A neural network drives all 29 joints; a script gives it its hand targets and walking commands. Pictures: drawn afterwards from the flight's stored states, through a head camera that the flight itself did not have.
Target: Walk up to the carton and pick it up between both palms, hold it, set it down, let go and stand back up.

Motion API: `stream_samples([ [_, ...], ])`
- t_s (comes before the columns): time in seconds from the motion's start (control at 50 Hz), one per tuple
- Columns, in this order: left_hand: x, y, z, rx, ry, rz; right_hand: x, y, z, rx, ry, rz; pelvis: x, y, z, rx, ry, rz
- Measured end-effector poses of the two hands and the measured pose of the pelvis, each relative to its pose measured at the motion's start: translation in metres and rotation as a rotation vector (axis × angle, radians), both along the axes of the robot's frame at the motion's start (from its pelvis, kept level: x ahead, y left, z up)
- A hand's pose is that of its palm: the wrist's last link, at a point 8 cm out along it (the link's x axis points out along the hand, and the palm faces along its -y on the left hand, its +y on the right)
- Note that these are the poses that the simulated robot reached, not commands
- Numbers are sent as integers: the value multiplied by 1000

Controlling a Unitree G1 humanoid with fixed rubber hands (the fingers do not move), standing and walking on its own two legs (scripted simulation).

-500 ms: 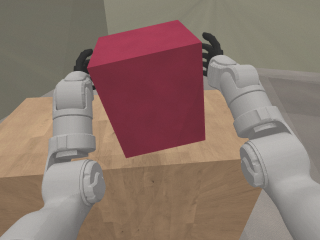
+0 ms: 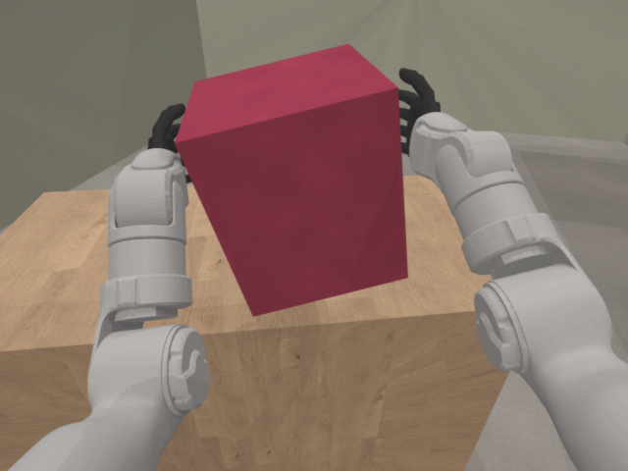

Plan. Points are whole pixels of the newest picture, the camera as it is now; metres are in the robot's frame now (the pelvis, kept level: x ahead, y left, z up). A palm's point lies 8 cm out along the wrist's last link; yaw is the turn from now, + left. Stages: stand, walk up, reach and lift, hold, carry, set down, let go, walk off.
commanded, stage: hold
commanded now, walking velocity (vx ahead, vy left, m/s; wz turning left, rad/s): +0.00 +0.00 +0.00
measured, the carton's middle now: (301, 179) +0.40 +0.00 +0.26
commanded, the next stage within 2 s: none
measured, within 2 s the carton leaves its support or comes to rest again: neither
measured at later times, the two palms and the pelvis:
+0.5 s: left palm (160, 161) +0.37 +0.17 +0.30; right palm (418, 128) +0.36 -0.13 +0.33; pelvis +0.00 +0.00 +0.00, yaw +1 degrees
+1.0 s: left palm (160, 161) +0.37 +0.16 +0.30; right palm (420, 127) +0.36 -0.13 +0.34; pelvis +0.00 +0.00 +0.00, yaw +0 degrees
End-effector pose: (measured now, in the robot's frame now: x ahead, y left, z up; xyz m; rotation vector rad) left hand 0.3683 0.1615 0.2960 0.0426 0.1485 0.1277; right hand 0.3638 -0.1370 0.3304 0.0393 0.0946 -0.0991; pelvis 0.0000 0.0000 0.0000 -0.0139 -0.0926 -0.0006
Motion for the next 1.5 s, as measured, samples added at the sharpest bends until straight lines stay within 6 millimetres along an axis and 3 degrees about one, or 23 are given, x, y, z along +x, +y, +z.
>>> stream_samples([
  [0.36, -3, 4, 13, -6, -16, 13, -1, 3, 10, -13, -14, 12, -3, -5, 0, 1, 10, 9],
  [0.54, 2, 4, 4, -3, 19, -4, 1, 4, 2, -11, 23, -4, -3, -4, 0, 0, 17, 14],
  [1.5, 4, 2, 8, -3, -7, 4, 5, 2, 4, -7, 5, 2, 0, -5, 0, -1, 18, 14],
])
